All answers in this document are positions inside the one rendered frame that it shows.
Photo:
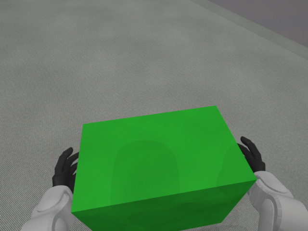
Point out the right robot hand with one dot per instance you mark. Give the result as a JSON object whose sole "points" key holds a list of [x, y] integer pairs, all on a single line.
{"points": [[252, 155]]}

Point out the left robot hand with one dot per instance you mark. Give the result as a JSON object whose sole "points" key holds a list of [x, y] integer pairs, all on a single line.
{"points": [[64, 171]]}

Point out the right robot forearm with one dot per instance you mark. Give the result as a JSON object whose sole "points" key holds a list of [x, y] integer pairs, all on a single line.
{"points": [[278, 210]]}

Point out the left robot forearm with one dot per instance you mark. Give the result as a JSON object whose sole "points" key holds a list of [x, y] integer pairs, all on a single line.
{"points": [[53, 213]]}

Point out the carton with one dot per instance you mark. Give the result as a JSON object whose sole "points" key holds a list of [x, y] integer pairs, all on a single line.
{"points": [[170, 171]]}

